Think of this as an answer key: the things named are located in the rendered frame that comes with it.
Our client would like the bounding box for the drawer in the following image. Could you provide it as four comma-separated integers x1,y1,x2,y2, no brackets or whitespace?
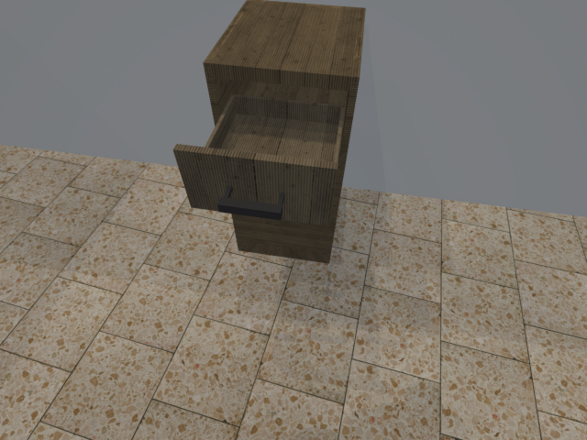
173,94,345,226

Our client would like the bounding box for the handle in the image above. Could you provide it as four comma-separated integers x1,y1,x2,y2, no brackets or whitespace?
217,185,285,220

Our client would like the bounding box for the cabinet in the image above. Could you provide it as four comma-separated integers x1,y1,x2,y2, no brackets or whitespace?
203,0,366,264

